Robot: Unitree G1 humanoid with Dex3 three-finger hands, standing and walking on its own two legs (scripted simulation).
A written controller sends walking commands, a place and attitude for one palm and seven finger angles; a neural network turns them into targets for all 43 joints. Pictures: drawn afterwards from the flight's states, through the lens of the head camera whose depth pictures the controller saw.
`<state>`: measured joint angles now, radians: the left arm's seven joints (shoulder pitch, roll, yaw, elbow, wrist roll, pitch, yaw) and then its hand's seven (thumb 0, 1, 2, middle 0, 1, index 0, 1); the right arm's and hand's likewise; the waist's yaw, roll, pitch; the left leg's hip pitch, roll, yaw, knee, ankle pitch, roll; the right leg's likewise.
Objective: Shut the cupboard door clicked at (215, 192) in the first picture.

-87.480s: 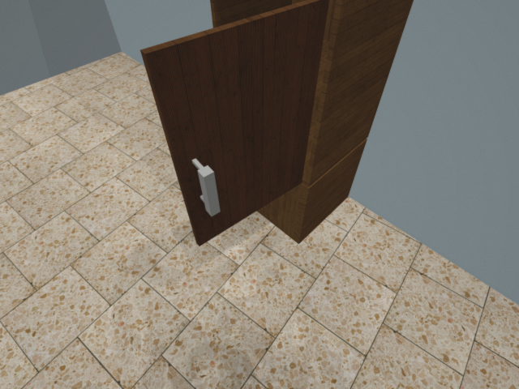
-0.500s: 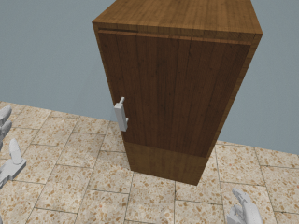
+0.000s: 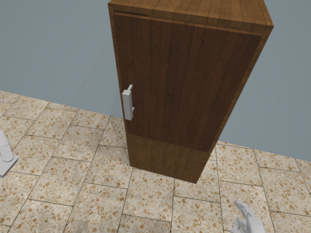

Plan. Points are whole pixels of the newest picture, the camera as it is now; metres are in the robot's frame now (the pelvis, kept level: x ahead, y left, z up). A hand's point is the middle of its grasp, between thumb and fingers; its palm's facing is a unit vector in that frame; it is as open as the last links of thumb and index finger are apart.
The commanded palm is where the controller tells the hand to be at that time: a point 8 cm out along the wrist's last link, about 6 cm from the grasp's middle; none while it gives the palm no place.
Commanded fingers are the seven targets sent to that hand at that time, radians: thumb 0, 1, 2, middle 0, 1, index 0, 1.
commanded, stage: step back with the hand held close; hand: left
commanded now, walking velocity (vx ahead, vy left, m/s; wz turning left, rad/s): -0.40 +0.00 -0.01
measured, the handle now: (129, 102) +0.61 +0.15 -0.07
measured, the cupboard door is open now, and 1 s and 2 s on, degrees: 0 0 0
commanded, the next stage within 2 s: stop stepping back and stand still in 0.74 s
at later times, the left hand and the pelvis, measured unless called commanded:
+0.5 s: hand out of the picture +0.14 +0.27 +0.18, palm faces +0.45 -0.78 -0.43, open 7.4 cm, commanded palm +0.08 +0.32 +0.19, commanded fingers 0.00 0.90 0.90 -0.20 -0.30 -0.20 -0.30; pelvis -0.05 +0.01 +0.00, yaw +3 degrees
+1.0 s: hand out of the picture +0.04 +0.24 +0.19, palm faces +0.28 -0.82 -0.50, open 7.4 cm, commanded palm -0.01 +0.29 +0.19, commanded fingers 0.00 0.90 0.90 -0.20 -0.30 -0.20 -0.30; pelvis -0.17 +0.00 +0.00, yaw -4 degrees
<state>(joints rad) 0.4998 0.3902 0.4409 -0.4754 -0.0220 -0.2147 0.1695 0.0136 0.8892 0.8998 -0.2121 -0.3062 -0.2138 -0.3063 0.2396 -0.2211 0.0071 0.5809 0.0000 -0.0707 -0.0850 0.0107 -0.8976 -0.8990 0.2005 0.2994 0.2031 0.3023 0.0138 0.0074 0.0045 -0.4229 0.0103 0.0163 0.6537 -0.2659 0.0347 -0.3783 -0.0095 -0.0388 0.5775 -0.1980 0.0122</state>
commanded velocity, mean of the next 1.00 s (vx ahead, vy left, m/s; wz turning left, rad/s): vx -0.26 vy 0.02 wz -0.04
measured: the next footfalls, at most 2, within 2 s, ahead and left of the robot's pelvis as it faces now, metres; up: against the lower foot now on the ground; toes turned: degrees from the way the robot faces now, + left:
right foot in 0.82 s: -0.20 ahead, -0.06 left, +0.00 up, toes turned -3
left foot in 1.06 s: -0.02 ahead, +0.09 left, +0.00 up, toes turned -3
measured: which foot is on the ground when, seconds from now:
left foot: down 0.00-0.94, up 0.96-1.00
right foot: down 0.00-0.52, up 0.54-0.80, down 0.82-1.00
